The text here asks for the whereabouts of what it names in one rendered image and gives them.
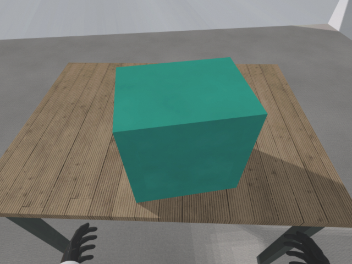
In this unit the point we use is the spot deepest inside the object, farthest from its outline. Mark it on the right robot hand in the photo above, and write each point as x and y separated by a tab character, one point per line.
312	254

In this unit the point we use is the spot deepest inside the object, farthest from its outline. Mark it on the carton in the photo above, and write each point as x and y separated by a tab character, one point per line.
184	128

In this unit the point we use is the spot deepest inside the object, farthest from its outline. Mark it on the left robot hand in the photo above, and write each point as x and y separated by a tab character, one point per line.
74	248

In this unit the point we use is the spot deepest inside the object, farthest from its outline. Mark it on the table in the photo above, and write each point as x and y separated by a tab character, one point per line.
64	163

